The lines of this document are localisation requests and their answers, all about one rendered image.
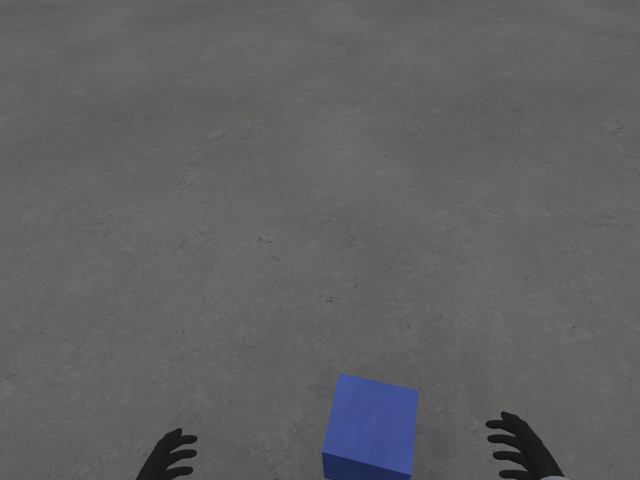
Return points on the left robot hand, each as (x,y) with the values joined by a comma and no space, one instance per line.
(160,458)

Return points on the carton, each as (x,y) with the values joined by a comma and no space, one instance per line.
(371,431)

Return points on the right robot hand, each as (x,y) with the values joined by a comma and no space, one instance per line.
(534,456)

